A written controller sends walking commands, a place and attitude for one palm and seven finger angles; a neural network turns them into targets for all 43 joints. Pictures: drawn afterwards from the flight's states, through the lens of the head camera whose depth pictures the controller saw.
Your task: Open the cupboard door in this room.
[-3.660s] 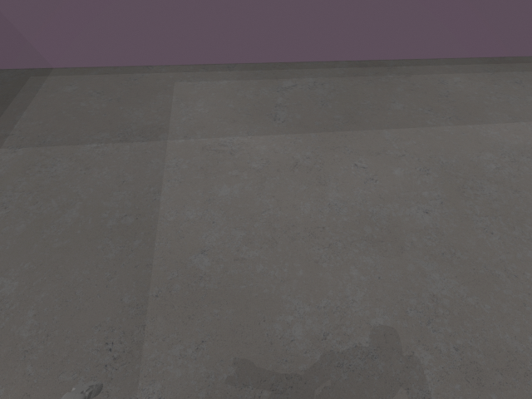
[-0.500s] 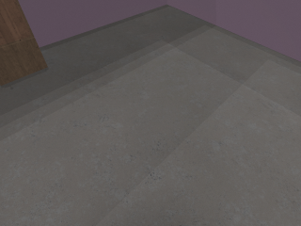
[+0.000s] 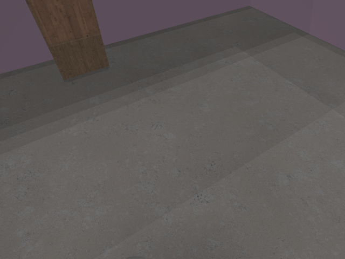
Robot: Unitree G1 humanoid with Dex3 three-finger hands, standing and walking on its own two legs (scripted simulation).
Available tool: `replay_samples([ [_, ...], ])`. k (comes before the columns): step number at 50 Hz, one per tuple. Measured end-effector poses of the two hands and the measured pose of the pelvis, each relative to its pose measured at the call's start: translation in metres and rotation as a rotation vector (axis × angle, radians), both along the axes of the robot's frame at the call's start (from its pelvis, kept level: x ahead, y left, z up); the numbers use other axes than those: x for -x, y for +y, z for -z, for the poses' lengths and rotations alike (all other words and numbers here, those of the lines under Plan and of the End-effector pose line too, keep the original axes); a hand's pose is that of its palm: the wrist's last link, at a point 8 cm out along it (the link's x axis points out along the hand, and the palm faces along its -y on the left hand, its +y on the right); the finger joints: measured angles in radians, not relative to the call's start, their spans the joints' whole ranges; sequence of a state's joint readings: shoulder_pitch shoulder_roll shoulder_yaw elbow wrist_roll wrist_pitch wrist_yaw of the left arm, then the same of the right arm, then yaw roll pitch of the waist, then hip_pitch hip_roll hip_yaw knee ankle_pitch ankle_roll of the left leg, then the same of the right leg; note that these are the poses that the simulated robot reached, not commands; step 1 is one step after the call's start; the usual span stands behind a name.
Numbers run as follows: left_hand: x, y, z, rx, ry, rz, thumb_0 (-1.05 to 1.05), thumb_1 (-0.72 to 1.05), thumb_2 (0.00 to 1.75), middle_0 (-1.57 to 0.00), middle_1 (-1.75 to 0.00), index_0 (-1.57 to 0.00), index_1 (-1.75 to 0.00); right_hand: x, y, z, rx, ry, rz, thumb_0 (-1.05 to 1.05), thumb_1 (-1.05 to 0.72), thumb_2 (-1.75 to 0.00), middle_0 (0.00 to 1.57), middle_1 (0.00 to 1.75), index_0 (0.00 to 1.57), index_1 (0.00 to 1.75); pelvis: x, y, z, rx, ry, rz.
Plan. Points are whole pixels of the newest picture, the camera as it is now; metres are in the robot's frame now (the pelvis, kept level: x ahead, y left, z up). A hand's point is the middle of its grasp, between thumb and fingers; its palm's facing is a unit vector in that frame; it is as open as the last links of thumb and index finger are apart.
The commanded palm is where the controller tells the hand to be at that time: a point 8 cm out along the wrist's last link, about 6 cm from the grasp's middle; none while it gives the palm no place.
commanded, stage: stand and wait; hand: left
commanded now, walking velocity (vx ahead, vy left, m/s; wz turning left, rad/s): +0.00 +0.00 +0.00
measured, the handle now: out of the picture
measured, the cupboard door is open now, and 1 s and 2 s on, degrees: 0 0 0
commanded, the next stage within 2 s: turn or walk to find it in 0.56 s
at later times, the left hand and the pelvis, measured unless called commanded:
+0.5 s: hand out of the picture -0.03 +0.20 -0.18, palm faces +0.04 -0.98 -0.18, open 7.4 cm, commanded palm none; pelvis -0.03 +0.04 +0.00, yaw +0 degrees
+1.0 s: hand out of the picture -0.04 +0.23 -0.19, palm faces +0.16 -0.97 -0.20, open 7.4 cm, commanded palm none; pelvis -0.05 +0.04 -0.02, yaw +7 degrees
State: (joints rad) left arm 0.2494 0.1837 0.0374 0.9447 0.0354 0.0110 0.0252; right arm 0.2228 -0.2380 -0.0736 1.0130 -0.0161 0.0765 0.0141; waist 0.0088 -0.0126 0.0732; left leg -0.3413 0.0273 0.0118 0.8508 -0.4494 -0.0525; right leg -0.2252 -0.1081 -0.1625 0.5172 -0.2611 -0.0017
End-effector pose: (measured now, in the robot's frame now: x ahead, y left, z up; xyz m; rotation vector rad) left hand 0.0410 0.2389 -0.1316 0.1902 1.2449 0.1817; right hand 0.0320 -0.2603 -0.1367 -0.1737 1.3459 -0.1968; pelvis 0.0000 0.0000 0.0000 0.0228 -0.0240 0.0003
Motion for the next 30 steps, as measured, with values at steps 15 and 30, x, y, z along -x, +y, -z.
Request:
replay_samples([
  [15,0.076,0.041,0.019,0.045,0.175,-0.083,0.00,0.91,0.90,-0.20,-0.30,-0.20,-0.29,-0.039,0.080,-0.011,-0.013,-0.169,-0.090,0.00,-0.93,-0.90,0.20,0.30,0.20,0.30,0.014,0.042,-0.001,0.018,-0.025,-0.005],
  [30,0.078,0.009,0.014,0.080,0.139,-0.019,0.01,0.91,0.90,-0.20,-0.30,-0.20,-0.30,0.060,0.070,0.005,-0.043,0.009,0.007,0.00,-0.93,-0.90,0.20,0.30,0.20,0.29,0.031,0.037,-0.003,0.016,-0.031,0.008],
])
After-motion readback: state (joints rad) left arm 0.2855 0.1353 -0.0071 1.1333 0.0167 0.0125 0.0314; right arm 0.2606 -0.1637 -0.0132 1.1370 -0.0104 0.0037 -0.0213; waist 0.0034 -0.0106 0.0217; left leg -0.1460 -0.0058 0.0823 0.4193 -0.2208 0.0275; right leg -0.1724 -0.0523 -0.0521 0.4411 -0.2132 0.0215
